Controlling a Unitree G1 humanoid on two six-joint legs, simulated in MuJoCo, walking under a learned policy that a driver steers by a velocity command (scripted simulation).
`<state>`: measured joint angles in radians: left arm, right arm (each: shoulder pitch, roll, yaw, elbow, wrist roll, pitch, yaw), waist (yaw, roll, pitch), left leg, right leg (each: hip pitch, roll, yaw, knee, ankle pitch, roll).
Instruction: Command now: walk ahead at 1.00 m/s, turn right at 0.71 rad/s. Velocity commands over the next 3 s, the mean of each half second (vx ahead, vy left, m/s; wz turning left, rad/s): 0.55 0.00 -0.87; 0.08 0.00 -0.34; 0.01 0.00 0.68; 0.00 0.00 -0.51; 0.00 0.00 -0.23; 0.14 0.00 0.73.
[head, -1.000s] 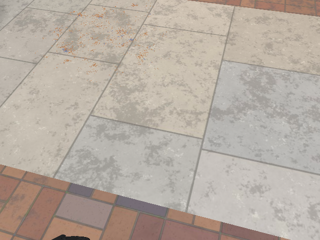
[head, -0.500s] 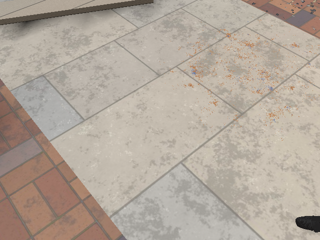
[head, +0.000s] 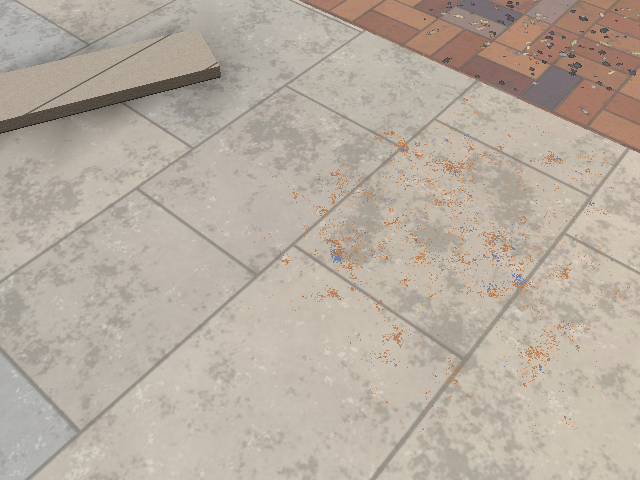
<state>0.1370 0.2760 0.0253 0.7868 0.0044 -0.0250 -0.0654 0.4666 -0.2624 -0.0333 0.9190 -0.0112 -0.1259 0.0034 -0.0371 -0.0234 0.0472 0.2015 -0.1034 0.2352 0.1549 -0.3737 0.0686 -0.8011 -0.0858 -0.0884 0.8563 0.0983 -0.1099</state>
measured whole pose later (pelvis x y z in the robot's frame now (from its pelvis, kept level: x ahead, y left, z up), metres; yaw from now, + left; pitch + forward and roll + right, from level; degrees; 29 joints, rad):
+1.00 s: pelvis +0.44 -0.03 +0.02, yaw -36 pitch +0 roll +1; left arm 0.19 0.23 -0.01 0.68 0.04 0.05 0.02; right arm 0.36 -0.28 -0.06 0.74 -0.01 0.06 0.02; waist -0.06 0.03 0.02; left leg -0.53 -0.06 -0.01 0.93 -0.38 -0.01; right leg -0.21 0.01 -0.02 0.48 -0.27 -0.04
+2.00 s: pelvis +0.47 -0.01 +0.02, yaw -33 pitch +1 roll +1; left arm 0.28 0.32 0.08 0.71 0.00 0.05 0.00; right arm 0.13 -0.32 -0.04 0.69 -0.02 0.06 -0.02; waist 0.02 0.03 0.08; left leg -0.50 -0.03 -0.09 0.95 -0.37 -0.06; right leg -0.24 0.14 0.20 0.44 -0.20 -0.08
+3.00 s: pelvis +0.54 -0.04 +0.03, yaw -12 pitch +1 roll +1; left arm 0.33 0.28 0.02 0.76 0.03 -0.06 0.02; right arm 0.20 -0.35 -0.09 0.77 -0.03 0.06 0.08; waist 0.04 0.03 -0.01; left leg -0.50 -0.02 -0.12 1.04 -0.25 -0.02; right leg -0.05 0.00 -0.10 0.28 -0.25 -0.06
